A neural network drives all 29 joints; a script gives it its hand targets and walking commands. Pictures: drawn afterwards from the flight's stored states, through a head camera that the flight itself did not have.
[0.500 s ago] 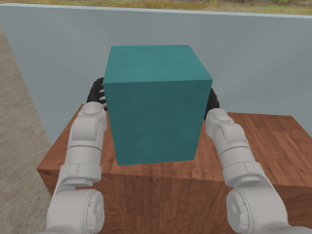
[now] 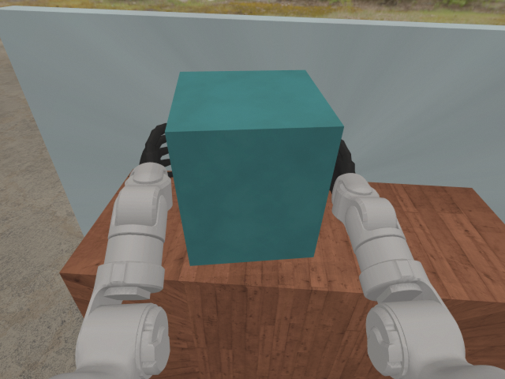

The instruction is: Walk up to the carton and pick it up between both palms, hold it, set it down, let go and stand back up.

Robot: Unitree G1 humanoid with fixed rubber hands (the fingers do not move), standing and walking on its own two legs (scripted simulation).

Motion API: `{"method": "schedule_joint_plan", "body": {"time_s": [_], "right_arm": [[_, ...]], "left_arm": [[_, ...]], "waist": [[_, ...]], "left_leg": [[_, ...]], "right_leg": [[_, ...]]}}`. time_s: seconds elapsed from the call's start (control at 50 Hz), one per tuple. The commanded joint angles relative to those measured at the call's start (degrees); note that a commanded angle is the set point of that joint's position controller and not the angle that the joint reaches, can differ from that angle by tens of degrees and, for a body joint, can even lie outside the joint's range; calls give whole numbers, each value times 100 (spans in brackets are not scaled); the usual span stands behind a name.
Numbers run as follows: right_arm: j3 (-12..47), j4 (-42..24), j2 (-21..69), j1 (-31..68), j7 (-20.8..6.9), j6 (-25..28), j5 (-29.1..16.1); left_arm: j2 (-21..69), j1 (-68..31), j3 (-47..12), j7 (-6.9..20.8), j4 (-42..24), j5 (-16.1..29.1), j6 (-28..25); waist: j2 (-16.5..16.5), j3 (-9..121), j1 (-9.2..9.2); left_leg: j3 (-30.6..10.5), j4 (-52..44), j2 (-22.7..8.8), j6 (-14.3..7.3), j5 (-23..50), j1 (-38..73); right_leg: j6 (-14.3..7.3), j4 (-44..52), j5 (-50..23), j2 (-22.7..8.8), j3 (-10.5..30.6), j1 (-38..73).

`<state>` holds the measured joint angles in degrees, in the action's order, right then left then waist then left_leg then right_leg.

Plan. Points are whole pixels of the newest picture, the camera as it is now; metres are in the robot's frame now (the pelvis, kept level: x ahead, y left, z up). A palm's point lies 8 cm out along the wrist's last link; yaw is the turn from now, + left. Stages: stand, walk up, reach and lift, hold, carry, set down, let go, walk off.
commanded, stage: hold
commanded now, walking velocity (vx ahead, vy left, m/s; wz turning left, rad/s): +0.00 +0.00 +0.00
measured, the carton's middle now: (248, 166) +0.40 +0.03 +0.21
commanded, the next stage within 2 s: none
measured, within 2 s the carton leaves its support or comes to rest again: neither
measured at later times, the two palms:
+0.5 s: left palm (149, 168) +0.36 +0.18 +0.22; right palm (340, 174) +0.37 -0.12 +0.21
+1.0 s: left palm (151, 172) +0.37 +0.18 +0.21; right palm (339, 178) +0.37 -0.12 +0.20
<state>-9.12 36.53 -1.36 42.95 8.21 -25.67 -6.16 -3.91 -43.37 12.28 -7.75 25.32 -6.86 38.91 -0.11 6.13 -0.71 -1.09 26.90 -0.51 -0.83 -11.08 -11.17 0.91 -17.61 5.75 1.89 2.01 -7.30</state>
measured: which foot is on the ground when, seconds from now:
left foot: down 0.00-1.00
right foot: down 0.00-1.00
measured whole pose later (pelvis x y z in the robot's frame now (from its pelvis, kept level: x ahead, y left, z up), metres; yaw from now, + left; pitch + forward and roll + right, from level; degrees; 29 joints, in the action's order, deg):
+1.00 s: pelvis +0.00 +0.00 +0.00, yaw +0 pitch -5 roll -2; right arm -8.2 34.3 -1.4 42.3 9.4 -27.5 -8.0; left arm -3.7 -42.0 12.5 -6.1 22.8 -8.5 40.5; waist -0.2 5.4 -0.7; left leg -1.1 26.9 -0.5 -0.9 -11.5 -10.2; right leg 0.9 -17.6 6.2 1.9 2.0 -6.3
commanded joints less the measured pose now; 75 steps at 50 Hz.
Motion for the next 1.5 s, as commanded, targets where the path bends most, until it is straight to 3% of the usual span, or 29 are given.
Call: {"method": "schedule_joint_plan", "body": {"time_s": [0.0, 0.06, 0.12, 0.14, 0.22, 0.26, 0.3, 0.46, 0.52, 0.58, 0.66, 0.74, 0.78, 0.82, 0.88, 0.96, 1.0, 1.08, 1.1, 1.14, 1.2, 1.26, 1.28, 1.32, 1.4, 1.46, 1.48], "right_arm": [[2265, -1960, 3334, 5733, -666, 471, -914], [2405, -2136, 3414, 5442, -578, 415, -1096], [2553, -2407, 3385, 5373, -509, 373, -1230], [2677, -2571, 3454, 5289, -482, 377, -1341], [2772, -2807, 3282, 5017, -387, 249, -1456], [2727, -2733, 3230, 5001, -364, 181, -1412], [2596, -2520, 3155, 5048, -361, 126, -1319], [2271, -2032, 3176, 5251, -508, 150, -1099], [2249, -2125, 3174, 5503, -542, 209, -1016], [2150, -1767, 3178, 5315, -585, 201, -937], [1987, -1491, 3145, 5343, -648, 249, -799], [2004, -1628, 3224, 5434, -656, 302, -744], [2146, -1784, 3278, 5471, -672, 340, -890], [2244, -2189, 3343, 5685, -659, 406, -905], [2174, -1885, 3313, 5420, -662, 358, -889], [2454, -2213, 3344, 5270, -608, 344, -1042], [2425, -2080, 3336, 5138, -567, 315, -1068], [2559, -2578, 3350, 5210, -517, 331, -1278], [2519, -2436, 3309, 5163, -495, 275, -1203], [2529, -2522, 3259, 5023, -475, 244, -1257], [2629, -2674, 3358, 4994, -422, 203, -1286], [2520, -2410, 3237, 4942, -438, 160, -1255], [2400, -2284, 3105, 4984, -443, 143, -1176], [2366, -2230, 3143, 5132, -465, 157, -1087], [2249, -1996, 3048, 5074, -511, 172, -1046], [2280, -2226, 3186, 5258, -502, 206, -1025], [2316, -2167, 3202, 5205, -522, 211, -1043]], "left_arm": [[4370, -4321, -2106, 1286, -1122, 351, -339], [4378, -4297, -2246, 1279, -1608, 433, -354], [4360, -4079, -2329, 1263, -1664, 488, -299], [4425, -4120, -2443, 1255, -2045, 551, -329], [4388, -3793, -2600, 1228, -2209, 572, -195], [4321, -3821, -2546, 1275, -2189, 496, -149], [4266, -3747, -2336, 1357, -1742, 356, -57], [4339, -4193, -2235, 1450, -1614, 310, -113], [4314, -4077, -2164, 1445, -1358, 313, -126], [4268, -4321, -2117, 1447, -1416, 292, -176], [4236, -4332, -1954, 1456, -1161, 160, -199], [4292, -4348, -1974, 1463, -1146, 253, -254], [4351, -4485, -2096, 1411, -1443, 356, -317], [4430, -4589, -2331, 1363, -1593, 553, -374], [4404, -4534, -2274, 1313, -1475, 484, -367], [4359, -4305, -2362, 1300, -1815, 523, -336], [4380, -4263, -2331, 1308, -1819, 461, -294], [4489, -4348, -2609, 1276, -2254, 694, -311], [4407, -4275, -2535, 1274, -2033, 603, -268], [4499, -4226, -2663, 1277, -2192, 689, -246], [4402, -4160, -2588, 1307, -2318, 653, -223], [4397, -4070, -2502, 1345, -2128, 493, -146], [4387, -4115, -2513, 1359, -1981, 476, -113], [4351, -4010, -2333, 1410, -1646, 385, -82], [4293, -3966, -2140, 1463, -1543, 266, -65], [4289, -4089, -2253, 1493, -1691, 355, -120], [4260, -4193, -2244, 1468, -1800, 346, -153]], "waist": [[252, 2031, -382], [389, 2310, -446], [368, 2444, -433], [436, 2768, -411], [474, 2731, -489], [500, 2463, -521], [395, 2034, -490], [533, 1735, -550], [396, 1844, -490], [469, 1725, -581], [538, 1518, -519], [370, 1582, -552], [537, 1895, -511], [411, 2218, -531], [524, 1989, -529], [388, 2244, -497], [450, 2102, -492], [541, 2654, -565], [458, 2269, -561], [557, 2400, -598], [447, 2484, -565], [583, 2212, -562], [615, 2040, -648], [401, 1841, -591], [432, 1748, -565], [467, 1961, -628], [455, 2129, -574]], "left_leg": [[-100, -1144, 178, 247, 178, 386], [-115, -896, 246, 329, 971, 743], [-124, -781, 253, 340, 1371, 841], [-125, -672, 260, 398, 1780, 1040], [-182, -515, 253, 472, 2301, 1227], [-182, -583, 271, 456, 1999, 1112], [-138, -766, 279, 371, 1216, 771], [-146, -1058, 200, 415, 610, 467], [-159, -1067, 160, 329, 449, 424], [-134, -1128, 156, 332, 231, 378], [-136, -1327, 104, 253, -284, 114], [-129, -1325, 97, 246, -206, 158], [-140, -1244, 108, 308, 88, 374], [-123, -1124, 156, 330, 266, 569], [-168, -1143, 109, 380, 289, 538], [-151, -946, 176, 404, 944, 838], [-133, -936, 173, 404, 933, 822], [-144, -710, 203, 483, 1593, 1202], [-172, -786, 220, 457, 1362, 1013], [-195, -739, 175, 522, 1489, 1065], [-185, -709, 229, 441, 1657, 1095], [-170, -766, 197, 494, 1451, 976], [-207, -828, 162, 517, 1240, 914], [-151, -957, 157, 403, 825, 674], [-158, -1036, 154, 394, 609, 557], [-125, -1000, 196, 367, 641, 588], [-139, -994, 166, 370, 711, 698]], "right_leg": [[-105, 217, 68, 197, -216, 1181], [-74, 223, -440, 182, -188, 1231], [-82, 203, -691, 221, -148, 1343], [-50, 147, -960, 249, -173, 1445], [-2, 129, -1341, 283, -168, 1462], [14, 166, -1063, 243, -174, 1383], [-17, 253, -592, 209, -157, 1354], [-120, 275, 31, 181, -199, 1137], [-129, 274, 82, 176, -194, 1145], [-122, 249, 158, 161, -232, 1104], [-140, 213, 336, 157, -263, 1134], [-115, 210, 262, 169, -289, 1193], [-116, 204, 154, 160, -273, 1161], [-124, 269, 177, 181, -253, 1069], [-135, 236, 165, 186, -256, 973], [-106, 244, -182, 224, -271, 1064], [-105, 254, -195, 219, -247, 1057], [-92, 221, -599, 233, -192, 1108], [-81, 253, -427, 228, -209, 1091], [-93, 211, -513, 241, -205, 1078], [-50, 215, -745, 240, -206, 1243], [-95, 250, -499, 231, -203, 1181], [-113, 265, -294, 229, -207, 1117], [-118, 274, -134, 212, -222, 1168], [-130, 246, -76, 195, -228, 1270], [-109, 238, -131, 170, -241, 1269], [-115, 239, -160, 193, -240, 1248]]}}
